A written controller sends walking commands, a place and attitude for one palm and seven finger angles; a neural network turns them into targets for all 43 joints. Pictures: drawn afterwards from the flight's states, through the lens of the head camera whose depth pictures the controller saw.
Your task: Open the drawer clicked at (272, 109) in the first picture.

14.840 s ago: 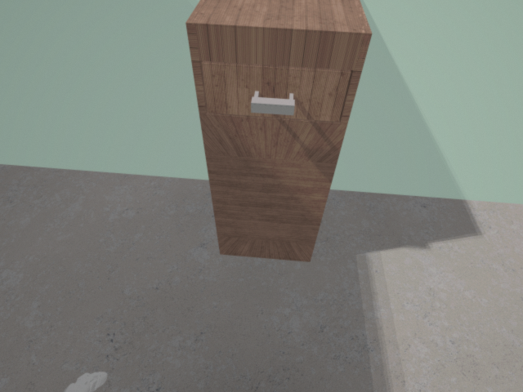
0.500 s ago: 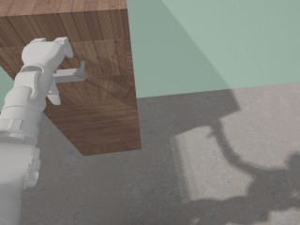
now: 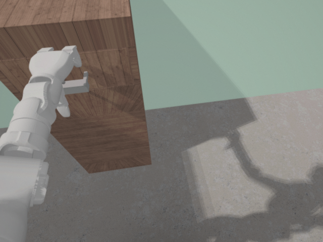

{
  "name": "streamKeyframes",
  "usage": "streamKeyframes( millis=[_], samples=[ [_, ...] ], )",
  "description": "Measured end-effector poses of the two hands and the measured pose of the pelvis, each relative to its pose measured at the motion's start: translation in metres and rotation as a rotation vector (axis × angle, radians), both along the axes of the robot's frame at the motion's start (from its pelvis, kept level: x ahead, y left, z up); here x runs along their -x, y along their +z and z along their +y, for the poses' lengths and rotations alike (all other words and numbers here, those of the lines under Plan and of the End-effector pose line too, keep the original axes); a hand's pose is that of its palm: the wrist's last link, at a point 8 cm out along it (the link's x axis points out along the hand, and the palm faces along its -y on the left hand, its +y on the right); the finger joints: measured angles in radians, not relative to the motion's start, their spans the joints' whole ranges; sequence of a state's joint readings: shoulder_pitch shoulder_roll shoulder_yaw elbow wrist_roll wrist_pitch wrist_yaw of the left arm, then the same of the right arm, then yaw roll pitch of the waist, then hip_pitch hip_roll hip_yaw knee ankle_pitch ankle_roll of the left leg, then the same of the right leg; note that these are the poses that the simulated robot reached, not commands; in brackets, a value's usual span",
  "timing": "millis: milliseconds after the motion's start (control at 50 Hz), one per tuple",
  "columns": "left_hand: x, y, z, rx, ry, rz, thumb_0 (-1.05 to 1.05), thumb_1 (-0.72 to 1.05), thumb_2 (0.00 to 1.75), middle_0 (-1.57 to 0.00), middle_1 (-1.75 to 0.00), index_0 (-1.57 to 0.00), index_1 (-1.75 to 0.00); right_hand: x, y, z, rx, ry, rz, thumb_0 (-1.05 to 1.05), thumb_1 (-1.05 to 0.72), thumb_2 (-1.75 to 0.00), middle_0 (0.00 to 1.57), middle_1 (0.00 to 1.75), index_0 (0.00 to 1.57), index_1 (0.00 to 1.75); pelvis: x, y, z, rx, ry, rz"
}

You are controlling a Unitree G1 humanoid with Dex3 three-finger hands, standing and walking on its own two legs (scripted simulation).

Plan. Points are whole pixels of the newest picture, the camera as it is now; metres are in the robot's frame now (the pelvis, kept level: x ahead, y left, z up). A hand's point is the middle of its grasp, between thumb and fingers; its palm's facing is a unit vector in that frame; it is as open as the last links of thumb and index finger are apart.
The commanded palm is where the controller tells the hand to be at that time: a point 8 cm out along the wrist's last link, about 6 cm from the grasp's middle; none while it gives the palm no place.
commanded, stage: re-aim the fingers above the handle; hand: left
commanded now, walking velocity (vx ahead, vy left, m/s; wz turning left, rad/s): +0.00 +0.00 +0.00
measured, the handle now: (70, 81) +0.55 +0.26 +0.05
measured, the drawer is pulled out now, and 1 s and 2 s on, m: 0.00 0.00 0.00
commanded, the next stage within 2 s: lower the fingers behind the handle in 1.52 s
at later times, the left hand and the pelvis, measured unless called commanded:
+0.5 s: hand (72, 79) +0.50 +0.22 +0.11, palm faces -0.02 -0.02 -1.00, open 13.8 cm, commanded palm +0.47 +0.24 +0.17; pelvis +0.00 +0.00 +0.00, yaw +0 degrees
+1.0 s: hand (68, 80) +0.50 +0.23 +0.11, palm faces +0.00 -0.04 -1.00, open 13.8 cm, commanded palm +0.47 +0.25 +0.17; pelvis +0.00 +0.00 +0.00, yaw +0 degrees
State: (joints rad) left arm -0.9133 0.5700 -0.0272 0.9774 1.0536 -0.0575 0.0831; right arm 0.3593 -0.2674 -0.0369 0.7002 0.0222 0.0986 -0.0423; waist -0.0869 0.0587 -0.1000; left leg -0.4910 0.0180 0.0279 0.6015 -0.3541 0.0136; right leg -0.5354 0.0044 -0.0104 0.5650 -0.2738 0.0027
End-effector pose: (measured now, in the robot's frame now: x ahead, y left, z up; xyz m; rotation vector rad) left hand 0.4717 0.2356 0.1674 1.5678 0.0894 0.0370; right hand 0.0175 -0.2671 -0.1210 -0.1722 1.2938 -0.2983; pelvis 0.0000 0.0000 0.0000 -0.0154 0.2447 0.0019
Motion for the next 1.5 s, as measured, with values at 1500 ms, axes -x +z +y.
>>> streamKeyframes(
  millis=[1500],
  samples=[
    [-0.009, 0.004, -0.017, 0.028, -0.049, -0.094, 0.01, -0.49, 0.30, -0.32, -1.20, -0.32, -1.20, -0.012, -0.001, 0.005, 0.010, 0.022, -0.048, 0.01, -0.90, -0.90, 0.20, 0.29, 0.20, 0.30, 0.005, -0.003, 0.005, 0.000, -0.002, 0.011]
  ],
)
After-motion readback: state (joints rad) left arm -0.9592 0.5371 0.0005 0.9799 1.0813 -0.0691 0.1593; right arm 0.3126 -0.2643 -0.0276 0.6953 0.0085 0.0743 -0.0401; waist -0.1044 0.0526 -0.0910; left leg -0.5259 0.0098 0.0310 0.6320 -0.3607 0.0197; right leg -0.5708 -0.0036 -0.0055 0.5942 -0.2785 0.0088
